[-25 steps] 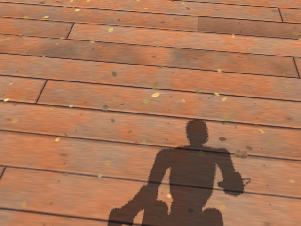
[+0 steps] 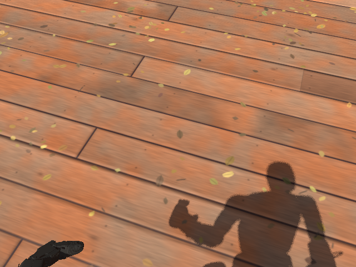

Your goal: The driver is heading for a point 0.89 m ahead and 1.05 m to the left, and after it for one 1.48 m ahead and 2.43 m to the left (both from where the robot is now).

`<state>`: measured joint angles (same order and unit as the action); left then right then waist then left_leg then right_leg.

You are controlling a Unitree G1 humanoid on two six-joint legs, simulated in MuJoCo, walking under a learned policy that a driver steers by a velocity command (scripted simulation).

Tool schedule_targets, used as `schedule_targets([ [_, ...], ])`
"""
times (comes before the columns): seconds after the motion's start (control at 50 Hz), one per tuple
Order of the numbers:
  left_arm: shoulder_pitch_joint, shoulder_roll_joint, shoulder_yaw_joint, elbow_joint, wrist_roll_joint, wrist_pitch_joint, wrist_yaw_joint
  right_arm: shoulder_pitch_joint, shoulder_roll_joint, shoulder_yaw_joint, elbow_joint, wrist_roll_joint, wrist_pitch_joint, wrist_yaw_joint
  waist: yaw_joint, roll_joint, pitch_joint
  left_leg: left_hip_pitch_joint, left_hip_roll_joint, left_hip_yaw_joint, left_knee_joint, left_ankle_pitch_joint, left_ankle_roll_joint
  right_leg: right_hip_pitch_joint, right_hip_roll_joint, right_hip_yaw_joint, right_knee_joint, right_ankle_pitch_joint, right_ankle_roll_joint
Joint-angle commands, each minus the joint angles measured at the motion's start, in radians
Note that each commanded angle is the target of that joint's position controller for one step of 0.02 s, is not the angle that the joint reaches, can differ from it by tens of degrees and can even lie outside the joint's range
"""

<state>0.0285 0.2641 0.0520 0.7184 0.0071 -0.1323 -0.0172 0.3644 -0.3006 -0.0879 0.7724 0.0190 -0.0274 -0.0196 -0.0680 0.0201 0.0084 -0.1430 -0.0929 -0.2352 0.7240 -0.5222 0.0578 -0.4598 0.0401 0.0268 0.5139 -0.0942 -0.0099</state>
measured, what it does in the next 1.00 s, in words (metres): walks ahead, turning left: left foot, then right foot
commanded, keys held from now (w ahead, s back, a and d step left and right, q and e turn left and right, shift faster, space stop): w+q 1.00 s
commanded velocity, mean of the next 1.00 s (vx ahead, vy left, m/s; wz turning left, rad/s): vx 0.50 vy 0.00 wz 0.60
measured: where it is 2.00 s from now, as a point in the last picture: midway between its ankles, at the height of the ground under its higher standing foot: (38, 181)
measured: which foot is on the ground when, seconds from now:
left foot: up 0.00-0.46, down 0.48-0.98, up 1.00-1.00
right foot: down 0.00-0.50, up 0.52-0.94, down 0.96-1.00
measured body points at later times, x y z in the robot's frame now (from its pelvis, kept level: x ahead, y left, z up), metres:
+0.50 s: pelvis +0.26 +0.06 -0.01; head +0.29 +0.08 +0.44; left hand +0.19 +0.35 -0.13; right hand +0.55 -0.10 -0.07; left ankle +0.34 +0.18 -0.72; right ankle +0.11 -0.12 -0.71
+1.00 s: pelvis +0.53 +0.14 +0.00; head +0.55 +0.16 +0.45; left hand +0.58 +0.47 -0.07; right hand +0.74 -0.08 -0.11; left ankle +0.35 +0.17 -0.71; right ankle +0.69 +0.10 -0.72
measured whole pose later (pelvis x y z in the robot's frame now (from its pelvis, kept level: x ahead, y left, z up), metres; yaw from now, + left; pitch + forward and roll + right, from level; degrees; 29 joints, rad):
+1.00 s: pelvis +0.53 +0.14 +0.00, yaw +36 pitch +2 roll -1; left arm 0.04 0.28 0.05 0.69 0.01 -0.12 -0.03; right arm 0.39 -0.31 -0.08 0.72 0.02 -0.02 -0.02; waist -0.07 0.01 0.00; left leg -0.14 -0.09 -0.24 0.72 -0.52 0.05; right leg -0.46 0.04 0.02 0.53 -0.10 -0.01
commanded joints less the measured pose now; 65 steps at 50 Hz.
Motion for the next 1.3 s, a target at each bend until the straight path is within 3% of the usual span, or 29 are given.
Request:
schedule_targets([
  [0.02, 0.29, 0.188, 0.065, -0.001, -0.01, 0.005, 0.001, 0.093, -0.111, -0.001, -0.088, 0.027, -0.024, -0.001, 0.121, -0.248, -0.247, -0.641, 0.072, 0.03, 0.573, -0.042, -0.027, 0.759, -0.454, 0.757, -0.221, -0.481, -0.23],
  [0.04, 0.246, 0.133, 0.05, -0.011, -0.012, 0.013, 0.006, -0.02, -0.155, -0.014, -0.104, 0.016, -0.018, 0.0, 0.148, -0.152, -0.128, -0.66, 0.102, 0.062, 0.588, 0.056, -0.033, 0.636, -0.407, 0.574, -0.227, -0.429, -0.184],
  [0.06, 0.201, 0.123, 0.042, -0.015, -0.002, 0.02, 0.007, -0.066, -0.14, -0.014, -0.113, 0.006, -0.014, 0.0, 0.129, -0.082, -0.068, -0.619, 0.136, 0.088, 0.567, 0.125, -0.038, 0.516, -0.364, 0.449, -0.243, -0.287, -0.163],
  [0.08, 0.177, 0.105, 0.036, -0.006, 0.002, 0.024, 0.009, -0.097, -0.126, -0.017, -0.125, -0.003, -0.014, 0.003, 0.114, -0.081, -0.02, -0.602, 0.163, 0.089, 0.52, 0.168, -0.04, 0.436, -0.329, 0.361, -0.263, -0.183, -0.161],
  [0.16, 0.181, 0.113, 0.039, 0.025, -0.003, 0.012, 0.012, -0.104, -0.054, -0.006, -0.154, 0.01, 0.002, 0.017, 0.086, -0.117, 0.003, -0.564, 0.213, 0.127, 0.416, 0.229, -0.051, 0.35, -0.297, 0.16, -0.343, -0.006, -0.175],
  [0.3, 0.207, 0.175, 0.056, 0.059, -0.008, 0.029, 0.02, -0.258, -0.024, 0.013, -0.205, 0.005, -0.008, 0.047, 0.13, -0.079, 0.033, -0.548, 0.204, 0.2, 0.07, 0.524, -0.056, 0.401, -0.276, -0.085, -0.363, 0.173, -0.153],
  [0.38, 0.259, 0.21, 0.065, 0.086, -0.026, 0.049, 0.022, -0.35, -0.027, 0.016, -0.249, 0.008, -0.007, 0.069, 0.151, -0.081, 0.066, -0.525, 0.179, 0.255, -0.057, 0.492, -0.022, 0.491, -0.311, -0.146, -0.332, 0.236, -0.128],
  [0.44, 0.252, 0.254, 0.079, 0.086, -0.041, 0.068, 0.029, -0.29, -0.078, -0.011, -0.255, 0.0, 0.001, 0.075, 0.085, -0.121, 0.007, -0.376, 0.097, 0.328, -0.091, 0.343, 0.038, 0.549, -0.32, -0.203, -0.151, 0.661, -0.097],
  [0.48, 0.242, 0.236, 0.07, 0.079, -0.041, 0.078, 0.037, 0.0, -0.171, -0.066, -0.179, 0.003, 0.011, 0.058, -0.075, -0.083, -0.143, 0.046, 0.026, 0.328, -0.178, 0.404, 0.109, 0.394, -0.266, -0.25, 0.243, 0.696, -0.045],
  [0.5, 0.283, 0.137, 0.037, 0.046, 0.004, 0.07, 0.034, 0.094, -0.268, -0.09, -0.157, 0.009, 0.019, 0.036, -0.064, 0.125, -0.224, 0.369, 0.239, -0.025, -0.191, 0.39, 0.202, 0.043, -0.18, -0.252, 0.595, 0.072, 0.006],
  [0.52, 0.299, 0.088, 0.009, -0.005, 0.004, 0.036, 0.022, 0.049, -0.309, -0.082, -0.197, 0.009, 0.0, 0.043, 0.005, 0.254, -0.381, 0.549, 0.427, -0.584, -0.37, 0.189, 0.379, -0.243, 0.001, -0.044, 0.86, -0.513, 0.035],
  [0.54, 0.188, 0.183, 0.032, -0.022, -0.033, 0.008, 0.008, 0.048, -0.217, -0.055, -0.198, 0.002, -0.014, 0.052, -0.057, 0.115, -0.336, 0.52, 0.413, -0.526, -0.428, 0.148, 0.324, -0.354, -0.057, 0.074, 0.896, -0.447, 0.018],
  [0.56, 0.142, 0.183, 0.028, -0.04, -0.05, -0.007, 0.002, 0.018, -0.181, -0.042, -0.188, -0.002, -0.025, 0.053, -0.038, 0.09, -0.204, 0.39, 0.378, -0.383, -0.431, 0.2, 0.287, -0.376, -0.093, 0.056, 0.838, -0.363, -0.003],
  [0.58, 0.143, 0.168, 0.025, -0.029, -0.03, -0.011, 0.01, -0.049, -0.159, -0.034, -0.191, -0.002, -0.03, 0.051, 0.014, -0.002, -0.124, 0.233, 0.332, -0.277, -0.435, 0.3, 0.253, -0.32, -0.134, 0.055, 0.744, -0.291, -0.001],
  [0.6, 0.154, 0.18, 0.033, -0.02, -0.008, -0.005, 0.015, -0.104, -0.129, -0.023, -0.201, -0.008, -0.032, 0.048, 0.052, 0.008, -0.089, 0.121, 0.3, -0.203, -0.446, 0.408, 0.236, -0.25, -0.16, 0.058, 0.665, -0.249, 0.007],
  [0.66, 0.183, 0.159, 0.033, -0.014, 0.007, 0.027, 0.014, -0.141, -0.127, -0.019, -0.208, -0.015, -0.038, 0.034, 0.094, 0.03, -0.063, -0.037, 0.261, -0.124, -0.492, 0.567, 0.247, -0.157, -0.162, 0.042, 0.569, -0.19, 0.047],
  [0.72, 0.09, 0.122, 0.02, -0.042, 0.012, 0.038, 0.017, -0.099, -0.151, -0.026, -0.182, -0.009, -0.037, 0.014, 0.07, 0.024, -0.026, -0.093, 0.22, -0.052, -0.498, 0.59, 0.227, -0.168, -0.135, 0.028, 0.385, -0.034, 0.083],
  [0.8, -0.054, 0.093, 0.005, -0.078, -0.001, 0.029, 0.003, -0.042, -0.161, -0.029, -0.149, 0.0, -0.027, 0.002, 0.011, 0.052, -0.001, -0.129, 0.177, -0.03, -0.477, 0.458, 0.171, -0.072, -0.07, 0.022, 0.107, 0.175, 0.086],
  [0.9, -0.075, 0.145, 0.025, -0.099, -0.015, 0.011, -0.013, 0.002, -0.149, -0.029, -0.117, 0.007, -0.014, -0.002, 0.015, 0.089, -0.001, -0.019, 0.228, -0.166, -0.356, 0.397, 0.145, -0.014, -0.047, 0.062, -0.01, 0.086, 0.046],
  [0.94, 0.023, 0.162, 0.04, -0.076, -0.015, 0.003, -0.01, -0.019, -0.134, -0.026, -0.12, 0.005, -0.007, -0.002, 0.07, 0.115, -0.025, -0.012, 0.21, -0.189, -0.274, 0.439, 0.117, 0.114, -0.038, 0.037, -0.056, 0.028, 0.008],
  [0.96, 0.123, 0.192, 0.055, -0.06, -0.003, -0.003, -0.003, -0.02, -0.093, -0.011, -0.127, 0.0, -0.008, 0.0, 0.118, 0.097, -0.1, -0.05, 0.158, -0.149, -0.139, 0.467, 0.084, 0.288, -0.083, 0.061, -0.062, 0.027, -0.031],
  [0.98, 0.273, 0.248, 0.069, -0.048, 0.01, -0.003, 0.006, 0.0, -0.034, 0.012, -0.144, -0.018, -0.011, 0.002, 0.167, -0.036, -0.247, -0.182, 0.087, -0.053, 0.151, 0.286, 0.041, 0.552, -0.263, 0.24, -0.047, -0.012, -0.09],
  [1.0, 0.34, 0.309, 0.085, -0.01, 0.015, 0.011, -0.003, 0.133, -0.009, 0.021, -0.172, 0.02, -0.019, 0.002, 0.099, -0.398, -0.337, -0.533, -0.018, 0.051, 0.451, -0.095, -0.018, 0.807, -0.459, 0.732, -0.172, -0.285, -0.245],
  [1.02, 0.306, 0.205, 0.063, -0.032, -0.01, 0.015, -0.007, 0.108, -0.119, 0.002, -0.139, 0.026, -0.017, -0.002, 0.124, -0.252, -0.247, -0.641, 0.065, 0.026, 0.572, -0.044, -0.035, 0.756, -0.453, 0.757, -0.216, -0.485, -0.222],
  [1.04, 0.269, 0.153, 0.048, -0.04, -0.011, 0.023, 0.0, -0.004, -0.162, -0.011, -0.151, 0.017, -0.012, -0.001, 0.15, -0.158, -0.131, -0.663, 0.096, 0.056, 0.592, 0.052, -0.042, 0.64, -0.412, 0.585, -0.224, -0.445, -0.18],
  [1.06, 0.224, 0.14, 0.04, -0.044, 0.0, 0.029, 0.002, -0.055, -0.152, -0.011, -0.159, 0.006, -0.007, -0.002, 0.134, -0.091, -0.07, -0.626, 0.128, 0.084, 0.572, 0.122, -0.047, 0.525, -0.37, 0.46, -0.237, -0.31, -0.16],
  [1.08, 0.199, 0.121, 0.035, -0.035, 0.004, 0.033, 0.005, -0.089, -0.137, -0.014, -0.171, -0.002, -0.007, 0.002, 0.119, -0.088, -0.02, -0.608, 0.155, 0.085, 0.527, 0.166, -0.049, 0.443, -0.335, 0.37, -0.257, -0.202, -0.159],
  [1.16, 0.195, 0.12, 0.037, -0.003, -0.003, 0.019, 0.011, -0.099, -0.065, -0.003, -0.186, 0.01, 0.009, 0.015, 0.089, -0.126, 0.009, -0.562, 0.203, 0.124, 0.425, 0.225, -0.056, 0.352, -0.299, 0.162, -0.336, -0.02, -0.17],
  [1.3, 0.217, 0.181, 0.053, 0.04, -0.007, 0.034, 0.02, -0.255, -0.03, 0.016, -0.222, 0.004, -0.004, 0.047, 0.131, -0.084, 0.039, -0.548, 0.199, 0.196, 0.082, 0.516, -0.059, 0.403, -0.281, -0.085, -0.36, 0.167, -0.15],
])
Keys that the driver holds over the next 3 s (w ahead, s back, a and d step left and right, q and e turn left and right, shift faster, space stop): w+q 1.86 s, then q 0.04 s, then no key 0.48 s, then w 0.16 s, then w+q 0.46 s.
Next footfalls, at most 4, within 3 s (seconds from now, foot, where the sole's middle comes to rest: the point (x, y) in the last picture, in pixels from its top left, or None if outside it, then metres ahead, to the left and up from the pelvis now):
0.48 left None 0.38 0.19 -0.76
0.96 right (142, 207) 0.72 0.13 -0.76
1.48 left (43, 210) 0.73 0.52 -0.76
1.96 right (20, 149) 1.04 0.68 -0.76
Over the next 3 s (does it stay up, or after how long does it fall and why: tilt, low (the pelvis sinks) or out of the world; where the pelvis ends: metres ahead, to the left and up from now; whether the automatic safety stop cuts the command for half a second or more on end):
stays up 0.93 0.88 -0.01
